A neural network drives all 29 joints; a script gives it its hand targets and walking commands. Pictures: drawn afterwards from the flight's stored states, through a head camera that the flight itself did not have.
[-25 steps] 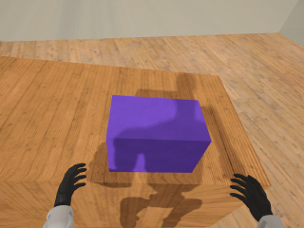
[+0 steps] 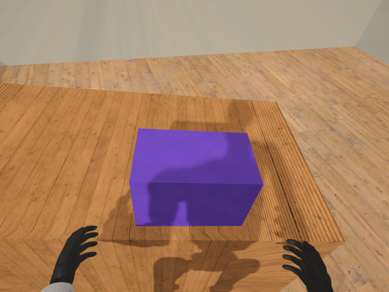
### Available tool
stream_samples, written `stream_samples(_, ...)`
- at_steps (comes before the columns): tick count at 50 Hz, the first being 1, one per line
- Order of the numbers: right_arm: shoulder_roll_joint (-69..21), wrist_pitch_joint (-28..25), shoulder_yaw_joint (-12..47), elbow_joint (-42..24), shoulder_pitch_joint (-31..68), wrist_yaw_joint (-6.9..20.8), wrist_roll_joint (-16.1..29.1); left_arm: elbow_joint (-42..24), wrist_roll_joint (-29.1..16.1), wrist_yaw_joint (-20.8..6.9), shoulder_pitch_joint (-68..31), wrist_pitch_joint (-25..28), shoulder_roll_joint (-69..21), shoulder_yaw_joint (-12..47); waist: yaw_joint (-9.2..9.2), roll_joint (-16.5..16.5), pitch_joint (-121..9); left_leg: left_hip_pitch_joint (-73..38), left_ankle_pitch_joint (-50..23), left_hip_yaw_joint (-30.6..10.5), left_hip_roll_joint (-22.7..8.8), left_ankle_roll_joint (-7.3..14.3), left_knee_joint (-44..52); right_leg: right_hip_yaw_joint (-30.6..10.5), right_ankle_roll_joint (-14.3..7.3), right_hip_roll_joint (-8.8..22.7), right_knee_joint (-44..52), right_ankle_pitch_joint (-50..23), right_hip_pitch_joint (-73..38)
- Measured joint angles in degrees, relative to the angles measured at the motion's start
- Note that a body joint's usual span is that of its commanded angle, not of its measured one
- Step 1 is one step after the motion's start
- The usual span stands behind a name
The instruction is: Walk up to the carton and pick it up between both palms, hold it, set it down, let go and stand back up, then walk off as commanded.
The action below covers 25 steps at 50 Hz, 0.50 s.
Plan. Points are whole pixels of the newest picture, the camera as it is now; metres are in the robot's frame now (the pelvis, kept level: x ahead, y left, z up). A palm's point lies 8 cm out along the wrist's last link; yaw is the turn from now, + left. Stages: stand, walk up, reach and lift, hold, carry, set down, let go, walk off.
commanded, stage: set down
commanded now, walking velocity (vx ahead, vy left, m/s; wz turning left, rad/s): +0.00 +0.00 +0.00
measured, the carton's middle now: (192, 179) +0.44 +0.02 -0.03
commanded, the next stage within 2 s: let go in 1.42 s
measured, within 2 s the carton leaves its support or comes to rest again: neither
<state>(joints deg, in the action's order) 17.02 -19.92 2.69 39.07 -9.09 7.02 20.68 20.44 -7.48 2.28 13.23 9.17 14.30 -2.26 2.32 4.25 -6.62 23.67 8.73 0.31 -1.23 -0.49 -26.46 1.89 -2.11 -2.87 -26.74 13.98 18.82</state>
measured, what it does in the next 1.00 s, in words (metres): stands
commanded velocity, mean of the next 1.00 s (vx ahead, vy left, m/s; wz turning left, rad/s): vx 0.00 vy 0.00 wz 0.00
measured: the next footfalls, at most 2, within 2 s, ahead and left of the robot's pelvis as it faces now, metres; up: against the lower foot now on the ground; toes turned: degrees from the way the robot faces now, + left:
none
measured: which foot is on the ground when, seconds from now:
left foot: down 0.00-1.00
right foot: down 0.00-1.00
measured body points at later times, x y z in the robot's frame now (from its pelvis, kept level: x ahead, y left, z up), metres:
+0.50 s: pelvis +0.01 +0.00 +0.00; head +0.03 +0.03 +0.45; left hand +0.19 +0.24 -0.06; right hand +0.21 -0.23 -0.06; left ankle +0.05 +0.12 -0.74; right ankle -0.01 -0.09 -0.74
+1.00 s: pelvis +0.01 +0.00 +0.00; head +0.03 +0.03 +0.45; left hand +0.18 +0.24 -0.08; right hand +0.20 -0.21 -0.07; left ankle +0.05 +0.12 -0.74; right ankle -0.01 -0.09 -0.74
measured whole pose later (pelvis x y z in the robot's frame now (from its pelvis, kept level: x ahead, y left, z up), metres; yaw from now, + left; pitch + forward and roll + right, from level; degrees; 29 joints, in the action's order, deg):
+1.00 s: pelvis +0.01 +0.00 +0.00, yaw +0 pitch +5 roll +0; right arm 11.2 -11.2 2.7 39.0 -9.1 3.0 6.5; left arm 20.8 -7.5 1.1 13.2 -6.8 14.6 0.0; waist 2.3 4.3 -2.4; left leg 22.4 9.3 0.4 -1.0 -0.5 -26.4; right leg 1.9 -2.1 -2.6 -26.7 14.5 17.6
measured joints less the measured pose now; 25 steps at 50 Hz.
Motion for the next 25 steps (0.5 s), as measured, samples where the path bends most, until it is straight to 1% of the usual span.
stream_samples(5, -1.8, 2.0, 0.0, 0.0, 0.0, -0.5, -2.9, 0.3, 0.0, -0.3, 0.0, -2.1, 0.1, 0.0, 0.0, 0.0, 0.7, 0.0, 0.0, 0.0, 0.1, 0.0, 0.0, 0.0, 0.0, 0.2, 0.0, 0.0, 0.0)
stream_samples(13, -2.7, 3.2, 0.0, 0.0, 0.0, -0.8, -6.0, 0.3, 0.0, 0.2, 0.0, -4.8, 0.2, 1.3, 0.0, 0.0, 1.4, 0.0, 0.1, 0.0, 0.2, 0.0, 0.0, 0.0, 0.0, 0.2, 0.0, 0.1, 0.0)
stream_samples(25, -2.9, 4.8, 0.0, 0.0, 0.0, -1.7, -7.7, 0.3, 0.0, 0.0, 0.0, -8.7, 0.2, 2.3, 0.0, 0.0, 2.4, -0.4, 0.5, 0.0, 0.2, 0.0, 0.1, 0.0, 0.0, 0.2, 0.0, 0.5, -0.4)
